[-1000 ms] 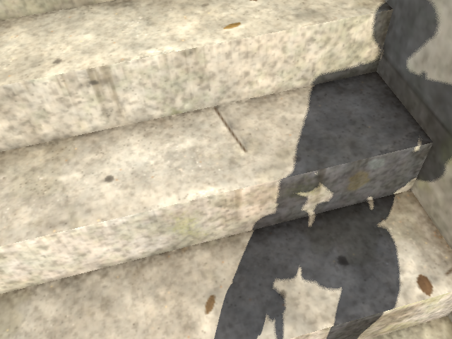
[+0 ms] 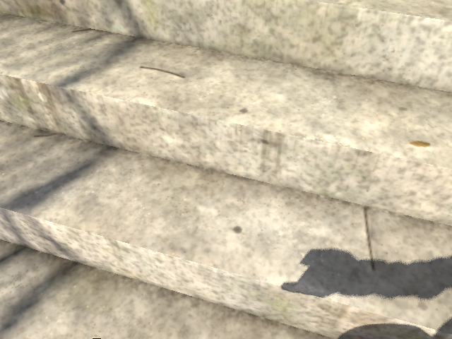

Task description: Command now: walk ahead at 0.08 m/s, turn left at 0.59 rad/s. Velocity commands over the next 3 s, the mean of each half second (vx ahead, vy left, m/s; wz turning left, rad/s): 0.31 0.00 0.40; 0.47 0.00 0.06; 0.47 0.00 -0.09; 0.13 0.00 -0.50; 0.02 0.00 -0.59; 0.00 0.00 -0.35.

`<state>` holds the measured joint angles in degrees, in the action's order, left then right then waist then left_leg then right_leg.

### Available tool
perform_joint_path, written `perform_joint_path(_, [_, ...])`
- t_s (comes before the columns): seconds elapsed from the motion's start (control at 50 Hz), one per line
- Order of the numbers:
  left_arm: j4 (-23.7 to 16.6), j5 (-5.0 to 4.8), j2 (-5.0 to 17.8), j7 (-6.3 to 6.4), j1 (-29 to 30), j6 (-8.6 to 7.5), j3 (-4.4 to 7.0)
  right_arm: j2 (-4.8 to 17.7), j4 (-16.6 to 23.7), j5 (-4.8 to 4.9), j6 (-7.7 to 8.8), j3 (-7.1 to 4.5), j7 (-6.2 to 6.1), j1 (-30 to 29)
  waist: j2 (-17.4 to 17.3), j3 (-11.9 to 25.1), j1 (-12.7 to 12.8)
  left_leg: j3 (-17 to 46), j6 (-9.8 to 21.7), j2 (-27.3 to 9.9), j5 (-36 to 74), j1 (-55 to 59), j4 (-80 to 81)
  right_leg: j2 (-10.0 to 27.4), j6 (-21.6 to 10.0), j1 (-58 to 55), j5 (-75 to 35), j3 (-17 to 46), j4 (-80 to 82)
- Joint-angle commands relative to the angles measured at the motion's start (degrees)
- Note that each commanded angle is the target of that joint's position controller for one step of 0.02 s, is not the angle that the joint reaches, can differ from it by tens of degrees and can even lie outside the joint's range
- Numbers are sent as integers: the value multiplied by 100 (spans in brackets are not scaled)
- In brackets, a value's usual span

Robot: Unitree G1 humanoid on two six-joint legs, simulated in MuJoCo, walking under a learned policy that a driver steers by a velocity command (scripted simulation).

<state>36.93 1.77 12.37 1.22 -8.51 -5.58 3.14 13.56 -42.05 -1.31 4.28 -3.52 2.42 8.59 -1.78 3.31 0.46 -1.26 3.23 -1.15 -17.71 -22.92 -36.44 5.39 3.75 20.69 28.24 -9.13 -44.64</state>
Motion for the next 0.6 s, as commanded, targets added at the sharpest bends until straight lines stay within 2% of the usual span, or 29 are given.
perform_joint_path(0.02, [-908,-67,222,-94,613,-145,-24,1505,64,-143,151,-574,-104,756,-975,600,-621,3152,1841,-1649,1066,2428,1572,-646,42,3228,454,1436,-4163])
perform_joint_path(0.04, [-583,40,587,-126,192,-129,126,1249,139,-97,36,-463,-62,627,-564,388,-520,3071,1607,-1435,-459,1801,1743,-572,-184,3454,-168,1620,-5198])
perform_joint_path(0.06, [-449,231,562,-193,-92,-101,118,1032,15,13,-55,-331,-9,631,-376,-9,-330,3004,1518,-1337,-1262,1344,1865,-581,-422,3807,-539,1581,-5686])
perform_joint_path(0.08, [-450,323,361,-281,-124,-81,10,797,-31,-47,-148,-205,12,586,25,-264,-175,2916,1422,-1241,-1633,917,1961,-542,-522,3962,-834,1545,-5654])
perform_joint_path(0.1, [-412,267,205,-336,-131,-47,-87,680,-51,-115,-190,-124,-5,569,-29,-161,-122,2936,1440,-1203,-1663,825,2030,-550,-569,3994,-1021,1534,-5771])
perform_joint_path(0.12, [-355,193,173,-381,-167,0,-144,615,-76,-159,-176,-68,-44,611,-139,-20,-136,2930,1464,-1188,-1617,911,2053,-548,-553,4136,-1175,1489,-5944])
perform_joint_path(0.14, [-282,154,183,-419,-202,40,-187,627,-118,-199,-138,-43,-78,749,-260,61,-212,2894,1469,-1139,-1578,1021,2037,-571,-507,4340,-1272,1441,-6119])
perform_joint_path(0.16, [-319,117,185,-387,-92,31,-229,640,-164,-255,-95,-30,-110,993,-475,140,-357,2925,1612,-1128,-1366,1068,2027,-670,-502,4450,-1130,1361,-6887])
perform_joint_path(0.2, [-178,88,191,-418,-75,50,-321,632,-537,-305,4,19,-67,1668,-366,-54,-582,2829,1603,-1176,-1275,1606,1856,-637,-524,5538,-959,1297,-7591])
perform_joint_path(0.22, [-171,73,79,-437,39,69,-393,563,-729,-317,26,68,-34,1992,-370,-167,-675,2828,1583,-1278,-1073,1814,1830,-539,-626,6050,-931,1311,-7830])
perform_joint_path(0.24, [-251,119,-6,-446,201,73,-473,509,-947,-349,10,138,-7,2387,-517,-317,-762,3149,1673,-1495,-944,2146,1841,-528,-770,6781,-654,1405,-8579])
perform_joint_path(0.26, [-291,90,-129,-430,258,78,-543,456,-1102,-391,11,186,11,2534,-488,-422,-712,3195,1601,-1624,-924,2319,1841,-436,-903,7344,-641,1544,-8864])
perform_joint_path(0.28, [-371,76,-110,-421,465,75,-587,459,-1241,-449,-4,213,23,2715,-642,-432,-751,3205,1575,-1653,-745,2346,1821,-471,-1067,7742,-339,1608,-9514])
perform_joint_path(0.3, [-421,0,-113,-382,508,65,-615,346,-1396,-486,9,297,46,2692,-518,-554,-611,3038,1434,-1692,-797,2397,1844,-349,-1235,8114,-248,1730,-9503])
perform_joint_path(0.32, [-530,22,-62,-386,605,96,-647,360,-1479,-618,29,338,97,2662,-188,-534,-526,2788,1244,-1582,-818,2112,1867,-161,-1310,7971,-802,1645,-8896])
perform_joint_path(0.34, [-695,55,-4,-398,902,130,-652,375,-1408,-694,66,395,149,2416,-146,-511,-435,2246,1084,-1292,-1046,1443,2149,22,-1287,7305,-1222,1199,-7544])
perform_joint_path(0.36, [-947,-10,263,-404,1442,178,-602,430,-1297,-749,59,424,217,2044,-136,-540,-286,2034,870,-1173,-943,100,2586,184,-1331,6088,-1361,1277,-6514])
perform_joint_path(0.38, [-1053,73,271,-543,1685,304,-643,814,-850,-536,7,383,326,1066,-352,-252,108,1434,988,-1079,-809,-2119,3647,-54,-1235,3163,-760,628,-5473])
perform_joint_path(0.4, [-1036,-50,98,-674,1655,408,-735,1068,-996,-327,-51,336,371,1233,-743,-351,228,1607,1148,-1232,-334,-3076,4072,-326,-906,1846,-256,669,-5752])
perform_joint_path(0.42, [-660,-89,129,-775,756,442,-689,1408,-912,-144,-19,262,400,853,-933,-262,668,1215,1159,-1340,1555,-2445,3823,-529,-717,1490,-491,506,-5595])
perform_joint_path(0.44, [-591,-63,453,-780,288,462,-607,1742,-784,-81,67,125,431,582,-905,135,973,1020,1131,-1434,4170,-1012,3268,-758,-635,1651,-381,434,-4683])
perform_joint_path(0.46, [-692,-50,743,-810,318,443,-521,2107,-785,53,169,-35,474,729,-1043,430,1039,1004,1243,-1497,7051,399,2574,-1116,-630,1871,24,122,-3431])
perform_joint_path(0.48, [-550,-51,945,-838,-133,387,-423,2040,-854,66,206,-128,514,827,-999,854,1056,889,1143,-1458,8187,1687,1581,-1264,-808,1776,122,105,-2093])
perform_joint_path(0.5, [-34,70,1274,-762,-1329,352,-273,1413,-1079,-207,132,-85,602,1445,-353,1773,872,886,717,-956,7444,1144,-338,-967,-1434,260,-1981,1654,-1458])
perform_joint_path(0.52, [659,172,1502,-620,-2980,311,-179,233,-977,-543,63,93,740,2210,1699,2883,671,1328,403,383,1891,-1366,-2148,328,-2731,-2381,-2154,5210,624])
perform_joint_path(0.54, [913,241,1775,-516,-4002,228,-47,186,-944,-275,-16,-4,741,1640,2178,1556,1308,2422,474,1213,1438,-3479,-4565,790,-2470,-2282,993,7487,2017])
perform_joint_path(0.56, [1215,81,1409,-526,-3906,1,-121,210,-700,-74,132,-28,471,263,2315,-33,1469,2321,620,1119,1401,-4903,-5978,497,-2032,-1502,2920,6643,1912])
perform_joint_path(0.58, [1239,-67,1154,-568,-3014,-43,-131,147,-702,-29,218,16,250,126,2129,-377,1016,2009,684,879,1717,-4911,-6307,421,-2046,-630,2492,5810,1523])
perform_joint_path(0.6, [1355,-154,697,-599,-2298,7,-219,151,-648,-69,214,72,110,52,1487,-208,530,1735,774,710,1649,-4559,-7101,462,-2200,-72,1503,5261,1268])
